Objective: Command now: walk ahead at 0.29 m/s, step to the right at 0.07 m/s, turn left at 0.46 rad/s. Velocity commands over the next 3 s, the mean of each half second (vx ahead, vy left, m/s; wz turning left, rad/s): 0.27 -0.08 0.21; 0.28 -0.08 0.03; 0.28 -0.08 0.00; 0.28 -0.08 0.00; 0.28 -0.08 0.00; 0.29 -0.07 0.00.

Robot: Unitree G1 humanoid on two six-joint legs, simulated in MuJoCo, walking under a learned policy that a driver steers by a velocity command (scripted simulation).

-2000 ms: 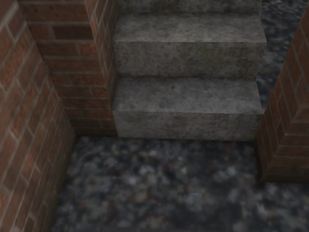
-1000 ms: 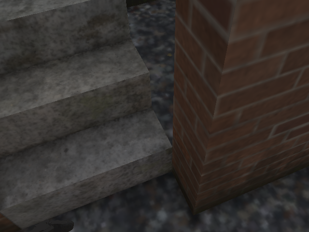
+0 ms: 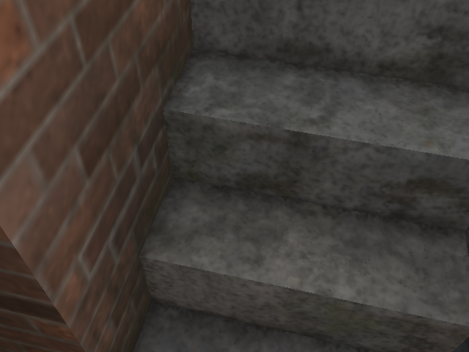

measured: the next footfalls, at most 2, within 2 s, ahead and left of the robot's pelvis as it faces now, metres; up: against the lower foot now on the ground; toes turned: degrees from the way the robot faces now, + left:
left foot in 0.28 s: +0.03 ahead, +0.10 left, +0.00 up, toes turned +3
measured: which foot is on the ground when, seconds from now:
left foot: down 0.00-0.00, up 0.02-0.26, down 0.28-1.00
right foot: down 0.00-1.00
